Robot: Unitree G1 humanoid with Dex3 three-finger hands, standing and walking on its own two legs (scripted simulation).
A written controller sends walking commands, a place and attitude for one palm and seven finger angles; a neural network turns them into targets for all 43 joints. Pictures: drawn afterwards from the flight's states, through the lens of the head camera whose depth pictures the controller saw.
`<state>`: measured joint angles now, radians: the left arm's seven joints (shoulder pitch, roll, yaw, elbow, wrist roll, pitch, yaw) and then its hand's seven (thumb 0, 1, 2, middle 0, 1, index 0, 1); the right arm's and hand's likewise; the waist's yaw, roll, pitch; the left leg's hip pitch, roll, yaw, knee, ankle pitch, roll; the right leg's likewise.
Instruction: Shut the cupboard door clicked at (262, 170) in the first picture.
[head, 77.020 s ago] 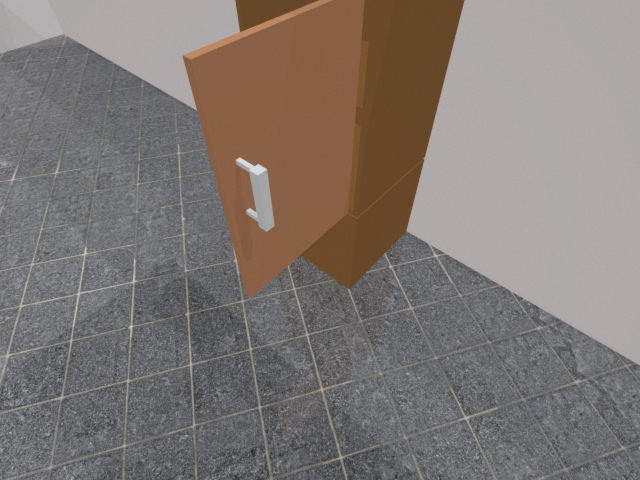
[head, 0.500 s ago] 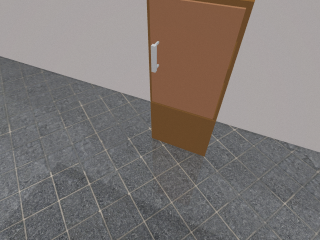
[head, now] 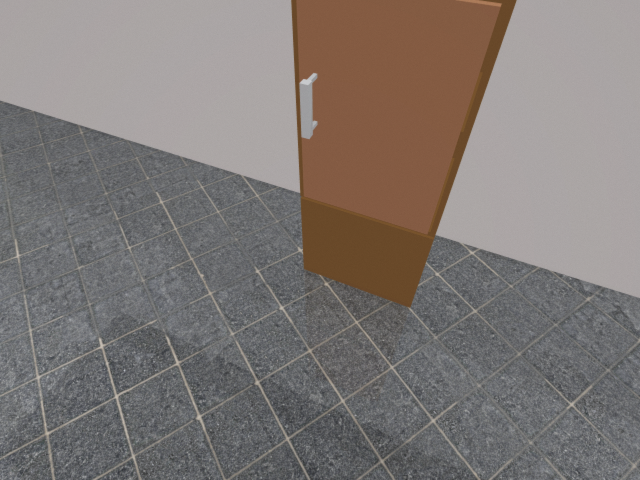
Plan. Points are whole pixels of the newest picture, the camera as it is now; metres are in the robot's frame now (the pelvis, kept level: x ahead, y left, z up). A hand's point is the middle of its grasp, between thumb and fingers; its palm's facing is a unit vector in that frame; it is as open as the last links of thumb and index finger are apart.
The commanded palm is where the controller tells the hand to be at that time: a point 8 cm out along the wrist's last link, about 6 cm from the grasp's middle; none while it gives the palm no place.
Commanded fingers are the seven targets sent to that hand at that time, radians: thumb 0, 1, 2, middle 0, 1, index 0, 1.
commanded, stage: look to check the result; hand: left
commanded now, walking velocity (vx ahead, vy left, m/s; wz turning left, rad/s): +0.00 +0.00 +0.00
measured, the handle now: (310, 106) +0.91 +0.08 -0.02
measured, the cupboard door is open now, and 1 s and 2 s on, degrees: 0 0 0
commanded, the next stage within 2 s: stand and wait in 0.20 s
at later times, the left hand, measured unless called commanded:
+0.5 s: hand out of the picture +0.04 +0.20 -0.17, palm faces +0.01 -0.97 -0.26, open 7.4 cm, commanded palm none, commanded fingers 0.00 0.90 0.90 -0.20 -0.30 -0.20 -0.30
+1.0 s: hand out of the picture +0.03 +0.19 -0.17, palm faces +0.01 -0.97 -0.25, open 7.4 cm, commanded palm none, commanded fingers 0.00 0.90 0.90 -0.20 -0.30 -0.20 -0.30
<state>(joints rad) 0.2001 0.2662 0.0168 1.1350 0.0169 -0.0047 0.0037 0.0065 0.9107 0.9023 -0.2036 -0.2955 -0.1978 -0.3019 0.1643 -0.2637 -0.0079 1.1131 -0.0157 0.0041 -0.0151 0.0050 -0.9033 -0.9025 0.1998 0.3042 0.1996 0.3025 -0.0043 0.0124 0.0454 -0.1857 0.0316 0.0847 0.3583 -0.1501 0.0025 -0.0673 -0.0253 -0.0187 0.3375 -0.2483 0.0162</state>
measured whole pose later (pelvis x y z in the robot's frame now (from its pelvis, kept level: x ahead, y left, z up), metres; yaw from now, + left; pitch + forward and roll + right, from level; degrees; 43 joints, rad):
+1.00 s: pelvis +0.02 -0.01 +0.00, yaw +0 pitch -2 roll +0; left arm 0.23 0.22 0.01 1.15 0.01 -0.01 0.01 0.01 0.91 0.90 -0.20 -0.30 -0.20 -0.30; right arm 0.20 -0.23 0.00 1.13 -0.02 0.01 -0.03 0.00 -0.90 -0.90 0.20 0.30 0.20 0.30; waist 0.00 0.00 0.04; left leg -0.15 0.04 0.08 0.35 -0.17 -0.01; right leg -0.02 -0.01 -0.03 0.31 -0.26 0.00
